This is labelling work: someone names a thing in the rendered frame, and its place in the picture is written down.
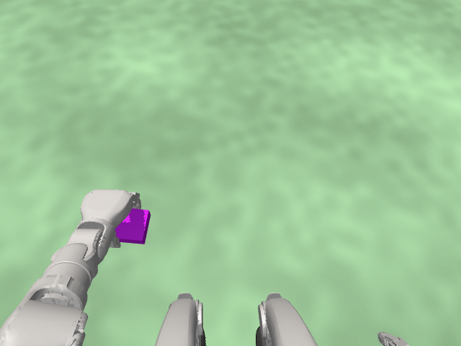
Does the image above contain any left robot hand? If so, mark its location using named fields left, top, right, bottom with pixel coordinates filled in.
left=81, top=190, right=141, bottom=248

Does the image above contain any right robot hand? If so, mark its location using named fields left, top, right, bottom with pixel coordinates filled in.
left=377, top=332, right=409, bottom=346

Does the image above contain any small box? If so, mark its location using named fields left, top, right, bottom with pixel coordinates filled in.
left=115, top=208, right=151, bottom=244

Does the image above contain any left robot arm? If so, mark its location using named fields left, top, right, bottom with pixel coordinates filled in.
left=0, top=218, right=115, bottom=346

